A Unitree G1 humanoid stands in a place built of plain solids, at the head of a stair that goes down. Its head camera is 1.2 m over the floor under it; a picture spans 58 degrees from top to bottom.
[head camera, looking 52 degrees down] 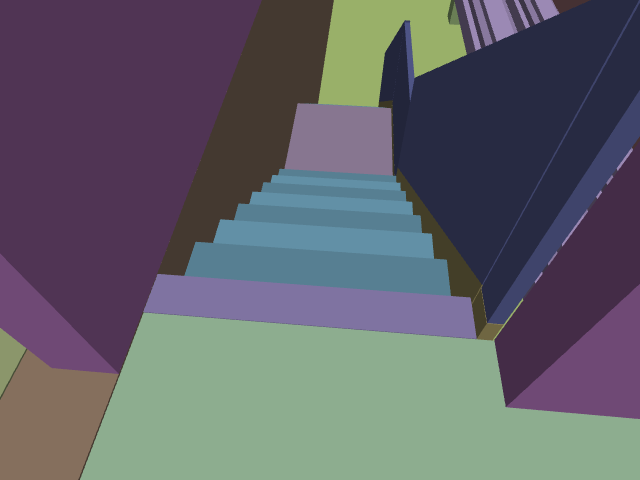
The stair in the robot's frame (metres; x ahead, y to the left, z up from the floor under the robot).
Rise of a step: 0.20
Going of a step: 0.29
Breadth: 1.03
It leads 5 degrees to the right of straight ahead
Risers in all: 8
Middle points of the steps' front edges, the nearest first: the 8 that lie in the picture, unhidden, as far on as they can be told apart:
0.75 0.03 0.00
1.04 0.00 -0.20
1.34 -0.02 -0.40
1.63 -0.05 -0.61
1.92 -0.08 -0.81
2.21 -0.10 -1.01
2.51 -0.13 -1.21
2.80 -0.15 -1.42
